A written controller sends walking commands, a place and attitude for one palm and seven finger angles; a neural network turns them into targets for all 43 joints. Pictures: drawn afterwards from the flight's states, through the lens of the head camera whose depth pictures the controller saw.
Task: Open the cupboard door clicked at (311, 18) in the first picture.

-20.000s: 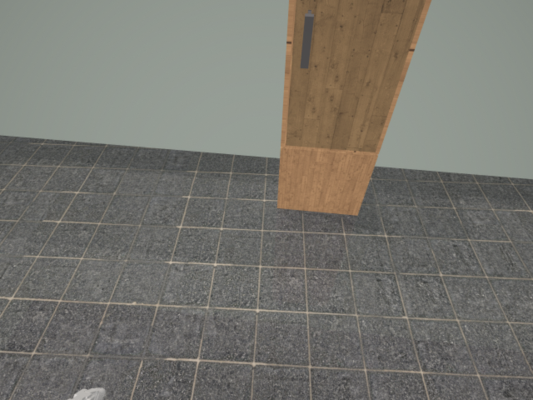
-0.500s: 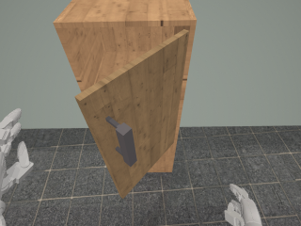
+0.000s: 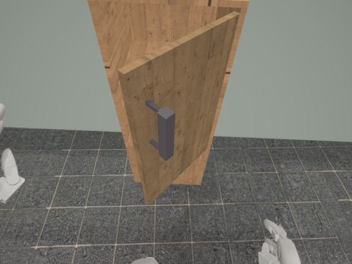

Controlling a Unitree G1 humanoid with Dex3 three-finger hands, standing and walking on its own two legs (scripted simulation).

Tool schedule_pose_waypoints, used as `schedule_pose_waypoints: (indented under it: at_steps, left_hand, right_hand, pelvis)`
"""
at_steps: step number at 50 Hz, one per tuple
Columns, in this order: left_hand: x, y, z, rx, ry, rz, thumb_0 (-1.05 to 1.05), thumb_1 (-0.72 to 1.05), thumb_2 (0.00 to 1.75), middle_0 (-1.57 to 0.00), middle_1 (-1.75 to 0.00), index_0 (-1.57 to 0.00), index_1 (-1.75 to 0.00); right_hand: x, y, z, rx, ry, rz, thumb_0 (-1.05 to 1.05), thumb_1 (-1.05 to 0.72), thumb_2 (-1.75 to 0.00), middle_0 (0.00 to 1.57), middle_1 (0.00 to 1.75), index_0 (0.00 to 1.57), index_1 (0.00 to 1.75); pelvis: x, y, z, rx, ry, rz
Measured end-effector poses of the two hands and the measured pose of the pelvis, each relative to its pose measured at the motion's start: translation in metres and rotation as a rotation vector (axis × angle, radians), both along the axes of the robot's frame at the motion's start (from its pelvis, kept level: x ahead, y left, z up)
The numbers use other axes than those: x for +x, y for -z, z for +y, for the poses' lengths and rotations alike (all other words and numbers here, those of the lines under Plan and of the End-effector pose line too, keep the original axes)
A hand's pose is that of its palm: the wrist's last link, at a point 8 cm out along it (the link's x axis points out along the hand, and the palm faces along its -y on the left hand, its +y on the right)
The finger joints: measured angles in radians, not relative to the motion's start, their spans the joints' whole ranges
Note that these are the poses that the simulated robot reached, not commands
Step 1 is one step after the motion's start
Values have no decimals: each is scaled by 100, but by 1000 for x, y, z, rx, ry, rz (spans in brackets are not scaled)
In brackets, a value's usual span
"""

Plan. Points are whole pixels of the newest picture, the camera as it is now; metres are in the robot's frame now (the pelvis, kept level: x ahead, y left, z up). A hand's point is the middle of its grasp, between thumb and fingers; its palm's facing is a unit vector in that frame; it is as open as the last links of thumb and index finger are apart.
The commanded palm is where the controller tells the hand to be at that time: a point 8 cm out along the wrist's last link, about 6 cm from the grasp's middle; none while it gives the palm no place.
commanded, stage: step back with the hand held close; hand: left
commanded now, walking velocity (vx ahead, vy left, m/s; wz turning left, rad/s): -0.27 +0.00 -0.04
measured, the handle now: (159, 130) +0.38 +0.07 +0.10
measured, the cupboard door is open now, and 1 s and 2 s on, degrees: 49 49 49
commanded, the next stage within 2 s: stop stepping back and stand still in 0.46 s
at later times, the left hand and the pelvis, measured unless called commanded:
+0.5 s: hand (2, 226) +0.14 +0.24 +0.19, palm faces +0.31 -0.83 -0.46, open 7.4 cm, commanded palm +0.07 +0.29 +0.19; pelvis -0.09 +0.00 +0.01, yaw -4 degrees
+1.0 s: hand out of the picture +0.02 +0.24 +0.18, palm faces +0.36 -0.83 -0.42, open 7.4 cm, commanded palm -0.03 +0.28 +0.19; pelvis -0.19 -0.01 +0.01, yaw -4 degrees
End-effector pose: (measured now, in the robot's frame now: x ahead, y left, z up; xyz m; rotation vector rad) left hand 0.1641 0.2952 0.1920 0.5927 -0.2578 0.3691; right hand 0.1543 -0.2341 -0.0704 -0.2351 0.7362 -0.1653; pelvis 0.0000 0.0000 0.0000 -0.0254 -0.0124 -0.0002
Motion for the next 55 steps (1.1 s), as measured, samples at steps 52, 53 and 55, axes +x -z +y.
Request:
schedule_pose_waypoints:
  at_steps: [52,53,55]
  left_hand:
    - [-187,3,-12,-87,75,-67,2,88,90,-21,-30,-21,-31]
    - [-187,4,-8,-93,69,-82,2,88,90,-21,-30,-21,-31]
    - [-186,5,-1,-101,50,-93,2,88,90,-21,-30,-21,-31]
  right_hand:
    - [-231,-10,-31,-68,103,2,1,-90,-90,20,30,20,30]
    - [-233,-7,-27,-70,101,8,1,-90,-90,20,30,20,30]
    - [-236,-4,-19,-60,101,12,1,-90,-90,20,30,20,30]
  pelvis:
    - [-188,-4,-2,-12,53,-18]
    - [-189,-2,0,-9,53,-24]
    - [-192,-1,4,-1,59,-32]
